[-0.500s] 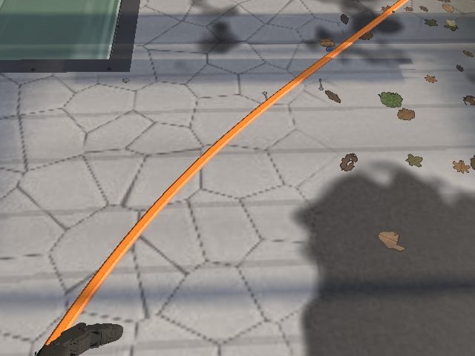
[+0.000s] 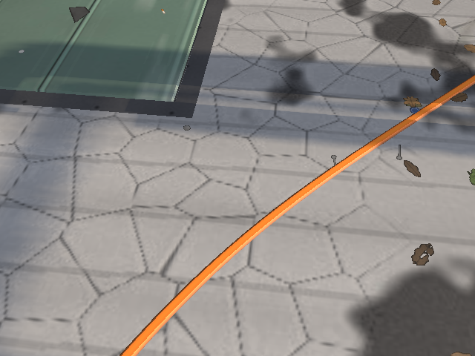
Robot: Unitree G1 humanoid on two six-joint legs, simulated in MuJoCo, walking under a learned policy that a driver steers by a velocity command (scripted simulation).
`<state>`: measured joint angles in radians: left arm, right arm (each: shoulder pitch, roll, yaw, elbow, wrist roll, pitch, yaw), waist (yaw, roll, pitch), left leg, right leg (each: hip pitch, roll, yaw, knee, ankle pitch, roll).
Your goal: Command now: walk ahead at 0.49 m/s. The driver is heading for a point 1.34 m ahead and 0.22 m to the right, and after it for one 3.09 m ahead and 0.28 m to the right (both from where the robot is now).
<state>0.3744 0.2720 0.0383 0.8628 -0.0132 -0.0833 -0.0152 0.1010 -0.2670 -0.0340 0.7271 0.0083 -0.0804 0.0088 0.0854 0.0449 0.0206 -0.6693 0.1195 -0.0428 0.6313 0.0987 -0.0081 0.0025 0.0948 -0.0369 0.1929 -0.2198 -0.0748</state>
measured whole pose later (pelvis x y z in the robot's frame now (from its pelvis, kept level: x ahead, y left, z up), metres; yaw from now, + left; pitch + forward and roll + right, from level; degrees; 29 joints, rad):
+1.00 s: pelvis +0.55 -0.03 +0.00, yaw +0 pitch +1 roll -1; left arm 0.35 0.26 0.04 0.87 0.00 -0.08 -0.02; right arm 0.14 -0.29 -0.05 0.81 0.00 -0.07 0.00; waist 0.06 0.05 0.01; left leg -0.67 0.13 -0.05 0.82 -0.03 -0.01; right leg -0.08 0.07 -0.05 0.22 -0.17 -0.07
